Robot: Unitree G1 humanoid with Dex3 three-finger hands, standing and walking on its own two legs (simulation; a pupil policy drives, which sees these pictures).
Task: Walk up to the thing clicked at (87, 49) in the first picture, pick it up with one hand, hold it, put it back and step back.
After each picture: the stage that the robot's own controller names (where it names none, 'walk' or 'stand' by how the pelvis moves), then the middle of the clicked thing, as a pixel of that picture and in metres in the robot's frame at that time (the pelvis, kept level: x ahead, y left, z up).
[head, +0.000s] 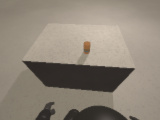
stand; (86, 47) +0.65 +0.08 -0.04
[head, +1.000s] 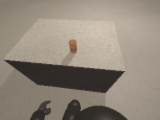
rise first; (73, 46) +0.57 +0.21 -0.01
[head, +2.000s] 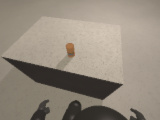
stand; (70, 50) +0.51 +0.22 -0.01
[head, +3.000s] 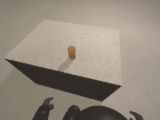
stand; (71, 53) +0.53 +0.20 -0.03
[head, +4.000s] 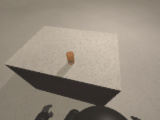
stand; (70, 58) +0.50 +0.21 -0.04
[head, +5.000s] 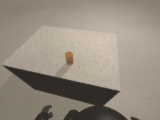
stand; (69, 58) +0.49 +0.22 -0.04
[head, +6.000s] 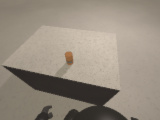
stand; (69, 58) +0.49 +0.22 -0.04
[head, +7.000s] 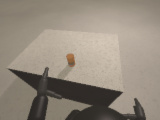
rise first; (71, 60) +0.48 +0.23 -0.03
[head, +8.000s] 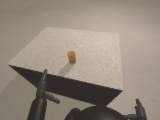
go down; (72, 58) +0.49 +0.22 -0.03
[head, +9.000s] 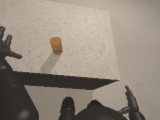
go down; (57, 46) +0.48 +0.22 +0.02
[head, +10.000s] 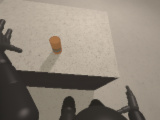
approach; (56, 45) +0.49 +0.22 +0.03
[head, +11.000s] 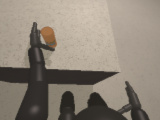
close in; (49, 38) +0.50 +0.23 +0.07
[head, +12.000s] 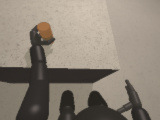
lift; (46, 34) +0.53 +0.23 +0.07
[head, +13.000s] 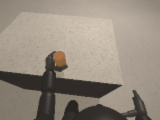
lift; (60, 61) +0.36 +0.20 +0.08
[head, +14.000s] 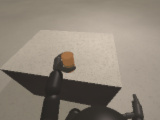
lift; (68, 62) +0.32 +0.16 +0.16
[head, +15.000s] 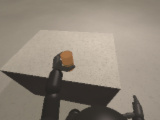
hold; (67, 61) +0.33 +0.16 +0.15
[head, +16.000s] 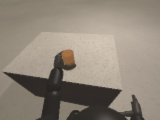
hold; (69, 60) +0.33 +0.15 +0.16
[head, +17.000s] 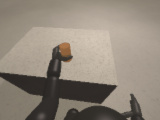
crouch; (66, 52) +0.41 +0.18 +0.13
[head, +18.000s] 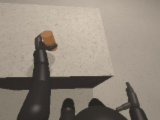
lower; (49, 41) +0.51 +0.22 +0.07
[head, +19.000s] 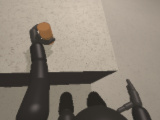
lower; (46, 34) +0.53 +0.22 +0.07
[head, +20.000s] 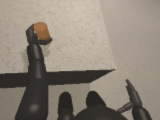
lower; (43, 34) +0.53 +0.23 +0.07
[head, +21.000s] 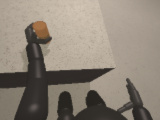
lower; (43, 33) +0.54 +0.23 +0.08
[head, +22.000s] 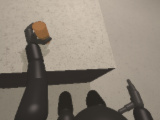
lower; (42, 33) +0.53 +0.23 +0.08
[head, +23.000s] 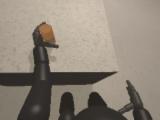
withdraw; (48, 36) +0.53 +0.22 +0.07
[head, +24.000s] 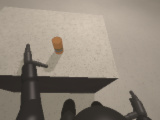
sink last; (58, 46) +0.51 +0.22 +0.04
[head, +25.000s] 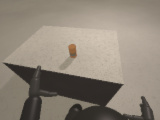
stand; (72, 51) +0.55 +0.22 +0.03
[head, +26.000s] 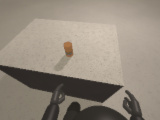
stand; (68, 49) +0.51 +0.22 +0.03
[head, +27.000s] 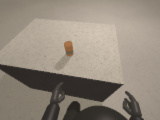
stand; (69, 49) +0.52 +0.22 +0.03
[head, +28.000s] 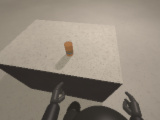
stand; (69, 49) +0.53 +0.22 +0.03
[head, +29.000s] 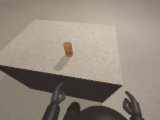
stand; (68, 49) +0.52 +0.22 +0.03
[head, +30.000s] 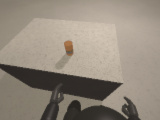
stand; (69, 48) +0.53 +0.21 +0.03
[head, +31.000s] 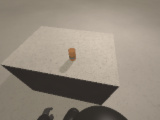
stand; (72, 54) +0.54 +0.20 -0.03
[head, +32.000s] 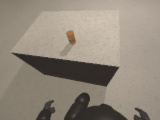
walk; (71, 37) +0.64 +0.24 -0.02
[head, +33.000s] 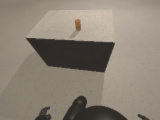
walk; (78, 25) +0.95 +0.24 -0.02
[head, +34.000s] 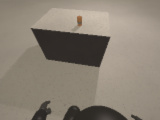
stand; (79, 21) +1.14 +0.23 -0.02
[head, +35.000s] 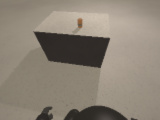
stand; (79, 23) +1.16 +0.22 -0.04
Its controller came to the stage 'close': yes
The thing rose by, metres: 0.20
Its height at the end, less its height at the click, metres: +0.00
